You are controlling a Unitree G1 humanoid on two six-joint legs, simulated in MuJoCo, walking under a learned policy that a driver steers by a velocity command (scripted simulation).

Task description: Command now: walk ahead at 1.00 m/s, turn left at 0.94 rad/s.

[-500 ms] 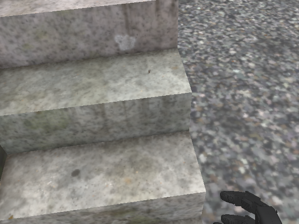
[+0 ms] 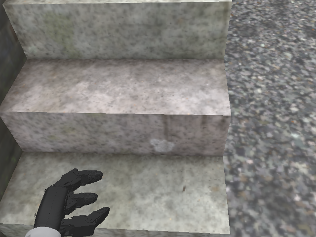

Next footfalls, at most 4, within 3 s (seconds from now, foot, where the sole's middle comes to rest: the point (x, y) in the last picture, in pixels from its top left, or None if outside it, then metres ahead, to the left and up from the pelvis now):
0.06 right None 0.02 -0.14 -0.58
0.22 left None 0.04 0.03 -0.48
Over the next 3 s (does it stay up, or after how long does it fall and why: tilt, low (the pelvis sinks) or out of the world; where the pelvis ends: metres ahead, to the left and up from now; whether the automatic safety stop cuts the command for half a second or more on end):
falls after 0.56 s (tilt)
